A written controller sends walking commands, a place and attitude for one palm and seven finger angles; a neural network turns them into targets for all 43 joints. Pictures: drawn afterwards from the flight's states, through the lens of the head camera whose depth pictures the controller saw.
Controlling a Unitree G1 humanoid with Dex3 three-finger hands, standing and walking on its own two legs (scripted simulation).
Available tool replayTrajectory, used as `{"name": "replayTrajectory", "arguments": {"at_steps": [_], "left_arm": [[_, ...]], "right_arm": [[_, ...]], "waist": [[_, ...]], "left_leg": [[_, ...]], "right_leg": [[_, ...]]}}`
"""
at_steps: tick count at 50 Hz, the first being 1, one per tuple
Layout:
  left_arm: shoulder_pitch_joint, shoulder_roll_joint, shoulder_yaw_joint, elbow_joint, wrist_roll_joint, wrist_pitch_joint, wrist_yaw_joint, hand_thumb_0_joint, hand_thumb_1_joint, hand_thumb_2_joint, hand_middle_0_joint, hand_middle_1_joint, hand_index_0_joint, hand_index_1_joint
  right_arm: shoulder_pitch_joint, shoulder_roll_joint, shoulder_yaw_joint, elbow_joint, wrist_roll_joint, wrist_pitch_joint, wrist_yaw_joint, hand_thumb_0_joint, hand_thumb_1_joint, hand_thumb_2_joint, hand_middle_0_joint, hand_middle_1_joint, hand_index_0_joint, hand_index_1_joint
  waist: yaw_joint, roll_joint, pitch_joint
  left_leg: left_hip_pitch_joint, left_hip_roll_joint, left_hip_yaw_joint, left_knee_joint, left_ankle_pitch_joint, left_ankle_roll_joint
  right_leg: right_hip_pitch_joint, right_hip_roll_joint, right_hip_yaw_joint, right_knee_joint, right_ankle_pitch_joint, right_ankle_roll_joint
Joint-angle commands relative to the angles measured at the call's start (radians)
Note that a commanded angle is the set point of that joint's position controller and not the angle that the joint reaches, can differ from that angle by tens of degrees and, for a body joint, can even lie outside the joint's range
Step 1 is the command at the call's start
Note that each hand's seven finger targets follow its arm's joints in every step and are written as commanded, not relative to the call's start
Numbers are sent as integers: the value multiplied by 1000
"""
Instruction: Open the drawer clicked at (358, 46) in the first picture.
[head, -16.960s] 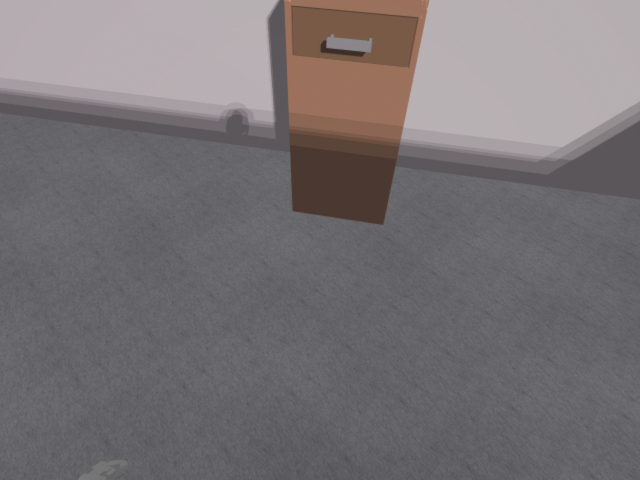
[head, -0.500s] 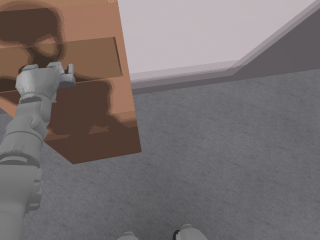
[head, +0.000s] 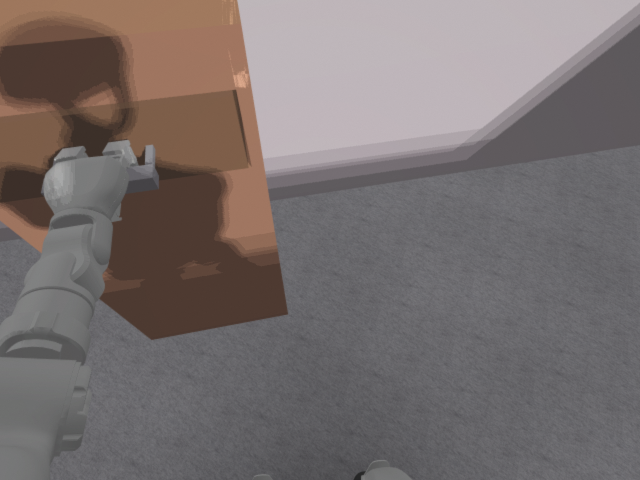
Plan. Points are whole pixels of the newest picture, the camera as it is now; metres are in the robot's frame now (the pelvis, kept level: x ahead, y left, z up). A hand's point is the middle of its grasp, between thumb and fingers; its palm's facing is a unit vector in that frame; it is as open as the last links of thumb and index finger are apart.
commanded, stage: pull the drawer open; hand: left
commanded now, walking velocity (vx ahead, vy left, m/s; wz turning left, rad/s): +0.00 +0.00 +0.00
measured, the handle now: (104, 171) +0.51 +0.28 +0.05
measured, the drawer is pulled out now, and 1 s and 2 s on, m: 0.00 0.08 0.30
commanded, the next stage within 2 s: none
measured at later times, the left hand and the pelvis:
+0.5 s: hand (106, 230) +0.43 +0.27 +0.02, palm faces -0.03 +0.00 -1.00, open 5.7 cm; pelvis +0.02 +0.00 +0.01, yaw +2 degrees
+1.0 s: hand (104, 259) +0.39 +0.26 +0.02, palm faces +0.00 -0.03 -1.00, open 5.7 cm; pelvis +0.00 -0.01 +0.01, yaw -1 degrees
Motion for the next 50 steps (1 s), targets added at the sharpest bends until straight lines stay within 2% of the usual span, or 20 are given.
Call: {"name": "replayTrajectory", "arguments": {"at_steps": [1,3,4,7,9,16,18,19,21,24,25,27,28,32,38,41,42,44,46,50], "left_arm": [[-179,150,15,-280,-22,-14,33,0,900,900,-400,-1350,-400,-1350],[-121,130,12,-305,-29,-2,35,0,900,900,-400,-1350,-400,-1350],[-84,160,39,-308,-27,9,36,0,900,900,-400,-1350,-400,-1350],[-96,103,-10,-373,-25,32,40,0,900,900,-400,-1350,-400,-1350],[-30,126,21,-377,-22,50,43,0,900,900,-400,-1350,-400,-1350],[91,92,11,-531,-41,92,29,0,900,900,-400,-1350,-400,-1350],[-200,138,0,-482,-20,83,37,0,900,900,-400,-1350,-400,-1350],[-238,159,17,-400,-4,80,42,0,900,900,-400,-1350,-400,-1350],[-224,157,19,-362,14,69,49,0,900,900,-400,-1350,-400,-1350],[-250,176,37,-313,19,58,49,0,900,900,-400,-1350,-400,-1350],[-279,150,13,-314,11,53,43,0,900,900,-400,-1350,-400,-1350],[-316,194,42,-306,12,35,40,0,900,900,-400,-1350,-400,-1350],[-324,205,47,-298,14,26,41,0,900,900,-400,-1350,-400,-1350],[-322,195,40,-220,12,-6,42,0,900,900,-400,-1350,-400,-1350],[-90,179,66,-309,-14,-51,45,0,900,900,-400,-1350,-400,-1350],[46,178,86,-364,-28,-44,52,0,900,900,-400,-1350,-400,-1350],[62,159,72,-386,-33,-39,54,0,900,900,-400,-1350,-400,-1350],[154,194,116,-457,-46,-27,63,0,900,900,-400,-1350,-400,-1350],[211,153,89,-520,-49,-7,72,0,900,900,-400,-1350,-400,-1350],[309,148,105,-588,-55,40,90,0,900,900,-400,-1350,-400,-1350]], "right_arm": [[78,-158,-56,-78,7,-20,-4,0,-900,-900,200,300,200,300],[70,-158,-60,-83,8,-20,1,0,-900,-900,200,300,200,300],[63,-163,-59,-82,10,-17,1,0,-900,-900,200,300,200,300],[43,-158,-59,-93,13,-16,6,0,-900,-900,200,300,200,300],[36,-157,-58,-95,13,-15,7,0,-900,-900,200,300,200,300],[-22,-147,-52,-128,11,-17,12,0,-900,-900,200,300,200,300],[-3,-159,-46,-95,7,-12,-6,0,-900,-900,200,300,200,300],[6,-155,-45,-79,8,-12,-13,0,-900,-900,200,300,200,300],[-2,-150,-44,-84,5,-13,-16,0,-900,-900,200,300,200,300],[20,-147,-48,-69,0,-10,-22,0,-900,-900,200,300,200,300],[27,-145,-48,-70,-4,-8,-22,0,-900,-900,200,300,200,300],[31,-147,-51,-62,-9,-4,-23,0,-900,-900,200,300,200,300],[33,-146,-49,-60,-9,-5,-24,0,-900,-900,200,300,200,300],[25,-145,-45,-65,-5,-6,-28,0,-900,-900,200,300,200,300],[3,-132,-53,-109,2,-15,-20,0,-900,-900,200,300,200,300],[-21,-136,-55,-127,14,-22,-17,0,-900,-900,200,300,200,300],[-33,-138,-56,-129,15,-23,-16,0,-900,-900,200,300,200,300],[-42,-141,-58,-137,18,-30,-15,0,-900,-900,200,300,200,300],[-66,-140,-58,-147,23,-36,-16,0,-900,-900,200,300,200,300],[-102,-146,-53,-153,28,-49,-15,0,-900,-900,200,300,200,300]], "waist": [[38,39,-423],[38,17,-400],[51,14,-386],[37,25,-378],[57,23,-377],[74,32,-393],[7,31,-321],[1,16,-273],[22,32,-292],[32,21,-358],[23,25,-392],[24,28,-431],[27,43,-434],[15,-28,-365],[82,9,-461],[98,-24,-412],[89,-26,-401],[111,-22,-405],[103,-8,-372],[108,-14,-302]], "left_leg": [[328,8,-19,-57,753,-3],[334,11,-22,-60,786,-1],[327,10,-21,-64,791,-2],[363,13,-27,-70,811,-8],[375,14,-28,-73,829,-10],[416,14,-27,-70,938,-11],[391,9,-34,-77,811,-14],[362,3,-33,-83,729,-14],[360,-5,-23,-94,668,-13],[372,-7,-19,-62,835,-15],[381,-9,-20,-51,859,-15],[370,-15,-16,-44,827,-11],[365,-16,-15,-46,795,-10],[265,-29,-5,-64,601,4],[241,-33,18,-80,602,14],[218,-29,22,-103,563,17],[221,-28,22,-106,570,18],[217,-28,27,-121,563,19],[244,-25,27,-134,569,15],[277,-16,20,-159,554,8]], "right_leg": [[281,25,-50,-31,441,-35],[289,24,-50,-38,460,-33],[299,24,-49,-37,467,-35],[289,24,-58,-44,454,-36],[300,23,-59,-41,457,-37],[364,13,-53,-41,560,-33],[292,15,-60,-53,486,-29],[262,17,-66,-54,423,-33],[267,16,-63,-56,383,-42],[303,12,-57,-27,515,-40],[310,10,-53,-24,540,-35],[331,8,-40,-21,550,-35],[324,7,-41,-19,530,-35],[328,9,-35,-39,460,-37],[442,3,-10,-32,530,-39],[457,8,-9,-46,504,-40],[459,9,-9,-55,518,-40],[496,5,-3,-56,537,-39],[479,9,-11,-67,513,-38],[447,15,-31,-84,430,-40]]}}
